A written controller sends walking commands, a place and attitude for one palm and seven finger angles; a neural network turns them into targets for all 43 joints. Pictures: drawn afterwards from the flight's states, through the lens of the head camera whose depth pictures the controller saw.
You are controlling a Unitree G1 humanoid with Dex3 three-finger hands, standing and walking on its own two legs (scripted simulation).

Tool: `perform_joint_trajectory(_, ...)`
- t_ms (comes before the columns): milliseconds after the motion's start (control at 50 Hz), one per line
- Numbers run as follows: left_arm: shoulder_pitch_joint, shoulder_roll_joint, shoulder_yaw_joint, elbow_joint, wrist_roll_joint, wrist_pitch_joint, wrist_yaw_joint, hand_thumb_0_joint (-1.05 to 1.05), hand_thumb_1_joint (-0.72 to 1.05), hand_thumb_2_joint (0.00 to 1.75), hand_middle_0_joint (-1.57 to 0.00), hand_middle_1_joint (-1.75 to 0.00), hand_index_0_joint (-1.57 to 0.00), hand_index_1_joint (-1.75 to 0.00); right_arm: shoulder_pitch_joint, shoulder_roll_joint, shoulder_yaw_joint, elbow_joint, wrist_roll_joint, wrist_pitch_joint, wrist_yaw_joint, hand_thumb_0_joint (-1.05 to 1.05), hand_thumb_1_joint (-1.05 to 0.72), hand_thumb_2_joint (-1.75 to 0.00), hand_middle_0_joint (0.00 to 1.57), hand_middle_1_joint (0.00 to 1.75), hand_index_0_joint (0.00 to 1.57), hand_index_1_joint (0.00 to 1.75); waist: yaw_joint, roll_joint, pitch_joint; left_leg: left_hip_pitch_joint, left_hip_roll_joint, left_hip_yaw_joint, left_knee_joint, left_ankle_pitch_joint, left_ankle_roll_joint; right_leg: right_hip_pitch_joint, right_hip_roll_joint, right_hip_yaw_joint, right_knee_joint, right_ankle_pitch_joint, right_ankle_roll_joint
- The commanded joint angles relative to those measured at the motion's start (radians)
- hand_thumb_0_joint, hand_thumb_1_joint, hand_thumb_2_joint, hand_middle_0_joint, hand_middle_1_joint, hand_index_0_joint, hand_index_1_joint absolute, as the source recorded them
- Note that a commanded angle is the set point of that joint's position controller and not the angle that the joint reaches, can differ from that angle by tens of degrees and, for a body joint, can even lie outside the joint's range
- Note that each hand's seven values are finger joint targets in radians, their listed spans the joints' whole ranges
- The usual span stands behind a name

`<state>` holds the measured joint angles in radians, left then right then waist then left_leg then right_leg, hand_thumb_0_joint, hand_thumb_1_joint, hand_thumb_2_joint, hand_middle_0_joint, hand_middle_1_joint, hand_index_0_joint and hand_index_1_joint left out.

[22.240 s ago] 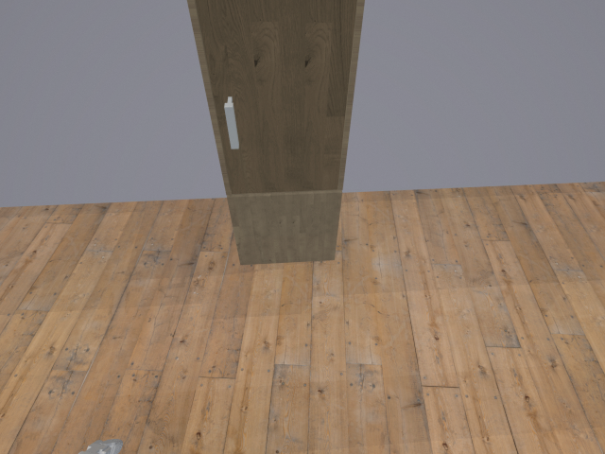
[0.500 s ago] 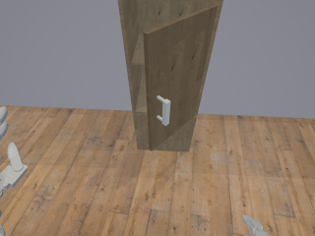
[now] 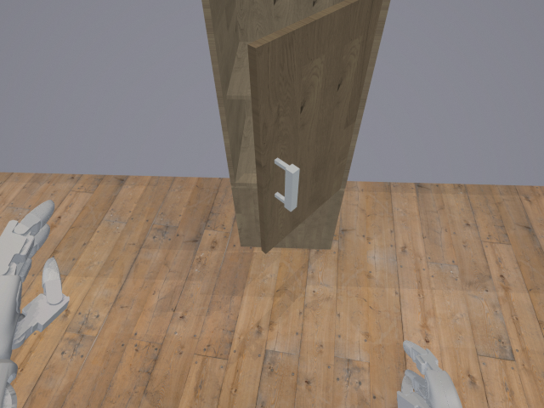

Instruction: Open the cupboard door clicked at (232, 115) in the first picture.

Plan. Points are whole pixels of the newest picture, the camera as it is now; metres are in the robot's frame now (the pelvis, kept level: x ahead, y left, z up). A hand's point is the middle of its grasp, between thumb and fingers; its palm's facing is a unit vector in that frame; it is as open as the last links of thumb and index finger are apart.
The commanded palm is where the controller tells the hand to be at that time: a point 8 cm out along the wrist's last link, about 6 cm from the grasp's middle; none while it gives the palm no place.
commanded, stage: let the arm hang, fingers relaxed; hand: left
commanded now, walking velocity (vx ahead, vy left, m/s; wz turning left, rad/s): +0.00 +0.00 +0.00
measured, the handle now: (285, 184) +0.57 +0.02 -0.07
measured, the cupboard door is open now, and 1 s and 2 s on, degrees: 48 48 48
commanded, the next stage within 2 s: look to check the result in 1.06 s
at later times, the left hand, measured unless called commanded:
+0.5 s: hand out of the picture -0.06 +0.18 -0.17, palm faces +0.05 -0.98 -0.21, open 7.2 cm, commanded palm none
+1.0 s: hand out of the picture +0.00 +0.16 -0.17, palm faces +0.06 -0.98 -0.17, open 7.3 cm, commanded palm none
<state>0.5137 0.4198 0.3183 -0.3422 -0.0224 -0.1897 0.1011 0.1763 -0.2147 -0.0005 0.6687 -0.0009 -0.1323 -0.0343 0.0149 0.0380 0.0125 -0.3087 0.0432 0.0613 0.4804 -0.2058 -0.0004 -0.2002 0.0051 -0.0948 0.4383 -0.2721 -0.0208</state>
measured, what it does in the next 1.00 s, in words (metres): stands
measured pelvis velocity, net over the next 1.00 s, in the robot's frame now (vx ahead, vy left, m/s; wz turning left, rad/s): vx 0.01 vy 0.00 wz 0.02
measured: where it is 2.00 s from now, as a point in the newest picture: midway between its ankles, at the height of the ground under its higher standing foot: outside the picture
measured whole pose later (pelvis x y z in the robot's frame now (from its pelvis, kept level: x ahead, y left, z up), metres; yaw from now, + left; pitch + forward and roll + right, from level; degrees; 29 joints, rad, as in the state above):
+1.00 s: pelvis +0.01 +0.00 +0.00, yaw +1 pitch -1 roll +0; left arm 0.28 0.12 0.01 1.15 0.01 -0.01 0.03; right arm 0.28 -0.12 0.00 1.15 -0.03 0.01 -0.04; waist -0.01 0.01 0.03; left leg -0.22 0.01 0.05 0.43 -0.20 0.01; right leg -0.13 -0.02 -0.11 0.43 -0.29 -0.02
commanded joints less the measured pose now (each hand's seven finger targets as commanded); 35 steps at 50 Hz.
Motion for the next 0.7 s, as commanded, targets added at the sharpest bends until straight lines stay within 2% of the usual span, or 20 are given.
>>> perform_joint_trajectory(0,-0.115,-0.023,-0.211,0.587,0.060,0.169,-0.100,0.00,0.90,0.90,-0.20,-0.30,-0.20,-0.30,-0.042,-0.227,-0.060,0.051,-0.009,0.051,0.041,0.00,-0.90,-0.90,0.20,0.30,0.20,0.30,-0.018,-0.061,-0.089,-0.029,0.111,-0.160,-0.005,0.222,0.064,-0.037,-0.091,0.078,0.061,0.098,-0.012)
perform_joint_trajectory(20,-0.145,-0.017,-0.221,0.648,0.061,0.168,-0.101,0.00,0.90,0.90,-0.20,-0.30,-0.20,-0.30,-0.047,-0.222,-0.048,0.057,-0.016,0.063,0.041,0.00,-0.90,-0.90,0.20,0.30,0.20,0.30,-0.014,-0.138,-0.085,-0.042,0.098,-0.170,-0.005,0.182,0.064,-0.020,-0.096,0.087,0.048,0.094,-0.017)
perform_joint_trajectory(40,-0.173,-0.015,-0.229,0.711,0.062,0.166,-0.100,0.00,0.90,0.90,-0.20,-0.30,-0.20,-0.30,-0.038,-0.200,-0.043,0.069,-0.020,0.075,0.043,0.00,-0.90,-0.90,0.20,0.30,0.20,0.30,-0.015,-0.194,-0.106,-0.018,0.078,-0.155,0.012,0.174,0.053,-0.011,-0.118,0.105,0.030,0.113,-0.026)
perform_joint_trajectory(80,-0.231,-0.023,-0.246,0.852,0.056,0.174,-0.094,0.00,0.90,0.90,-0.20,-0.30,-0.20,-0.30,-0.023,-0.163,-0.032,0.115,-0.026,0.104,0.042,0.00,-0.90,-0.90,0.20,0.30,0.20,0.30,-0.027,-0.245,-0.094,0.039,0.031,-0.110,0.056,0.152,0.035,-0.051,-0.173,0.140,-0.015,0.146,-0.050)
perform_joint_trajectory(100,-0.257,-0.031,-0.259,0.921,0.052,0.181,-0.089,0.00,0.90,0.90,-0.20,-0.30,-0.20,-0.30,-0.015,-0.149,-0.025,0.138,-0.031,0.118,0.041,0.00,-0.90,-0.90,0.20,0.30,0.20,0.30,-0.033,-0.224,-0.078,0.065,0.020,-0.095,0.055,0.148,0.026,-0.073,-0.183,0.141,-0.025,0.145,-0.055)
perform_joint_trajectory(120,-0.279,-0.036,-0.269,0.982,0.048,0.188,-0.085,0.00,0.90,0.90,-0.20,-0.30,-0.20,-0.30,-0.010,-0.140,-0.020,0.163,-0.032,0.129,0.039,0.00,-0.90,-0.90,0.20,0.30,0.20,0.30,-0.036,-0.170,-0.062,0.082,0.020,-0.091,0.039,0.158,0.022,-0.080,-0.176,0.131,-0.027,0.134,-0.053)
perform_joint_trajectory(160,-0.283,-0.042,-0.281,1.092,0.042,0.193,-0.080,0.00,0.90,0.90,-0.20,-0.30,-0.20,-0.30,-0.013,-0.132,-0.010,0.206,-0.033,0.137,0.034,0.00,-0.90,-0.90,0.20,0.30,0.20,0.30,-0.027,0.003,-0.042,0.069,0.045,-0.112,-0.028,0.190,0.023,-0.033,-0.140,0.111,-0.012,0.107,-0.031)
perform_joint_trajectory(180,-0.271,-0.047,-0.285,1.145,0.039,0.194,-0.079,0.00,0.90,0.90,-0.20,-0.30,-0.20,-0.30,-0.014,-0.129,-0.004,0.228,-0.032,0.138,0.030,0.00,-0.90,-0.90,0.20,0.30,0.20,0.30,-0.017,0.044,-0.031,0.045,0.052,-0.125,-0.057,0.167,0.026,0.000,-0.127,0.108,-0.019,0.080,-0.022)
perform_joint_trajectory(220,-0.242,-0.060,-0.288,1.238,0.034,0.191,-0.079,0.00,0.90,0.90,-0.20,-0.30,-0.20,-0.30,-0.009,-0.115,0.000,0.274,-0.027,0.137,0.022,0.00,-0.90,-0.90,0.20,0.30,0.20,0.30,-0.009,0.091,-0.028,0.040,0.049,-0.123,-0.079,0.121,0.024,0.033,-0.126,0.117,-0.053,0.059,-0.024)
perform_joint_trajectory(240,-0.230,-0.073,-0.280,1.271,0.036,0.189,-0.078,0.00,0.90,0.90,-0.20,-0.30,-0.20,-0.30,0.009,-0.106,-0.002,0.289,-0.027,0.138,0.017,0.00,-0.90,-0.90,0.20,0.30,0.20,0.30,-0.008,0.073,-0.029,0.048,0.048,-0.124,-0.074,0.118,0.023,0.046,-0.126,0.111,-0.070,0.061,-0.027)
perform_joint_trajectory(280,-0.218,-0.093,-0.280,1.326,0.031,0.189,-0.078,0.00,0.90,0.90,-0.20,-0.30,-0.20,-0.30,0.037,-0.086,-0.003,0.330,-0.027,0.142,0.012,0.00,-0.90,-0.90,0.20,0.30,0.20,0.30,-0.013,0.121,-0.026,0.058,0.046,-0.117,-0.079,0.076,0.021,0.044,-0.133,0.111,-0.092,0.043,-0.035)
perform_joint_trajectory(320,-0.212,-0.104,-0.286,1.370,0.029,0.188,-0.079,0.00,0.90,0.90,-0.20,-0.30,-0.20,-0.30,0.069,-0.074,-0.003,0.362,-0.025,0.146,0.009,0.00,-0.90,-0.90,0.20,0.30,0.20,0.30,-0.018,0.099,-0.009,0.060,0.047,-0.121,-0.093,0.034,0.022,0.032,-0.131,0.109,-0.114,0.005,-0.038)
perform_joint_trajectory(340,-0.210,-0.110,-0.286,1.388,0.029,0.189,-0.078,0.00,0.90,0.90,-0.20,-0.30,-0.20,-0.30,0.086,-0.073,-0.005,0.371,-0.023,0.148,0.007,0.00,-0.90,-0.90,0.20,0.30,0.20,0.30,-0.019,0.043,0.013,0.062,0.051,-0.127,-0.096,0.025,0.024,0.018,-0.126,0.097,-0.124,-0.014,-0.037)
perform_joint_trajectory(360,-0.207,-0.119,-0.289,1.406,0.029,0.190,-0.079,0.00,0.90,0.90,-0.20,-0.30,-0.20,-0.30,0.102,-0.066,-0.007,0.388,-0.023,0.150,0.006,0.00,-0.90,-0.90,0.20,0.30,0.20,0.30,-0.023,0.019,0.038,0.058,0.050,-0.125,-0.103,0.006,0.024,0.000,-0.128,0.094,-0.132,-0.037,-0.036)
perform_joint_trajectory(420,-0.183,-0.140,-0.293,1.444,0.027,0.188,-0.076,0.00,0.90,0.90,-0.20,-0.30,-0.20,-0.30,0.144,-0.051,-0.006,0.419,-0.023,0.147,0.002,0.00,-0.90,-0.90,0.20,0.30,0.20,0.30,-0.024,0.005,0.027,0.078,0.051,-0.124,-0.108,0.027,0.028,0.005,-0.126,0.087,-0.128,-0.022,-0.035)
perform_joint_trajectory(460,-0.172,-0.147,-0.294,1.461,0.028,0.189,-0.074,0.00,0.90,0.90,-0.20,-0.30,-0.20,-0.30,0.160,-0.042,-0.007,0.431,-0.021,0.147,0.000,0.00,-0.90,-0.90,0.20,0.30,0.20,0.30,-0.023,-0.033,0.043,0.077,0.052,-0.123,-0.112,0.034,0.030,0.003,-0.125,0.078,-0.126,-0.023,-0.033)
perform_joint_trajectory(560,-0.143,-0.168,-0.294,1.482,0.028,0.186,-0.068,0.00,0.90,0.90,-0.20,-0.30,-0.20,-0.30,0.186,-0.016,-0.007,0.455,-0.021,0.145,-0.001,0.00,-0.90,-0.90,0.20,0.30,0.20,0.30,-0.025,-0.060,0.063,0.082,0.047,-0.109,-0.110,0.042,0.030,-0.014,-0.127,0.077,-0.127,-0.034,-0.031)
perform_joint_trajectory(600,-0.136,-0.177,-0.294,1.484,0.028,0.184,-0.066,0.00,0.90,0.90,-0.20,-0.30,-0.20,-0.30,0.192,-0.007,-0.007,0.461,-0.022,0.143,-0.001,0.00,-0.90,-0.90,0.20,0.30,0.20,0.30,-0.023,-0.061,0.063,0.085,0.047,-0.109,-0.110,0.065,0.032,-0.008,-0.127,0.075,-0.119,-0.010,-0.029)
perform_joint_trajectory(640,-0.126,-0.184,-0.293,1.486,0.029,0.184,-0.064,0.00,0.90,0.90,-0.20,-0.30,-0.20,-0.30,0.187,-0.002,-0.007,0.462,-0.020,0.142,-0.002,0.00,-0.90,-0.90,0.20,0.30,0.20,0.30,-0.021,-0.034,0.073,0.086,0.046,-0.108,-0.111,0.059,0.033,-0.017,-0.124,0.074,-0.117,-0.014,-0.028)
perform_joint_trajectory(680,-0.129,-0.190,-0.292,1.486,0.029,0.185,-0.063,0.00,0.90,0.90,-0.20,-0.30,-0.20,-0.30,0.187,0.008,-0.007,0.466,-0.023,0.142,-0.002,0.00,-0.90,-0.90,0.20,0.30,0.20,0.30,-0.022,-0.047,0.092,0.075,0.045,-0.108,-0.118,0.045,0.032,-0.022,-0.123,0.075,-0.114,-0.013,-0.026)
